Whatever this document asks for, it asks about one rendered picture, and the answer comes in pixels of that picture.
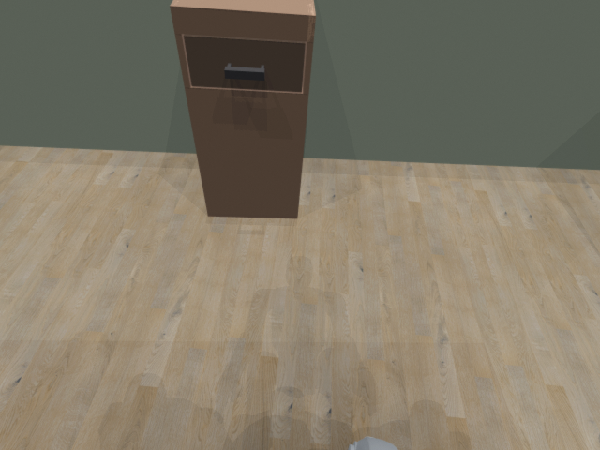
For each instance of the cabinet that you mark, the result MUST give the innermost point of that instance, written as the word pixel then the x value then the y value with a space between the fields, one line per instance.
pixel 249 143

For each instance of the handle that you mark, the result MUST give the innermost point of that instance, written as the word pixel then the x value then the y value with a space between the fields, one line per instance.
pixel 244 73

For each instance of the drawer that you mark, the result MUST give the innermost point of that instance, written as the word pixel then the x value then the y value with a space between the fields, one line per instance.
pixel 283 62

